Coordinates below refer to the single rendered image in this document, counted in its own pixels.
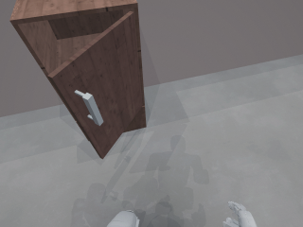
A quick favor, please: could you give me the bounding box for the left robot thigh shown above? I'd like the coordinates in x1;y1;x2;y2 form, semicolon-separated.
107;211;140;227

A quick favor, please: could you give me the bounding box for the robot right hand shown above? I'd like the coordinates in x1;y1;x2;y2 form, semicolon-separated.
223;201;258;227

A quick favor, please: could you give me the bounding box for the handle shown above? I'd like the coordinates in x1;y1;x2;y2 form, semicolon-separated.
74;90;104;126

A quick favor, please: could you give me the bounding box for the cupboard door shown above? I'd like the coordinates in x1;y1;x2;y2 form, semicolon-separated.
48;11;142;160

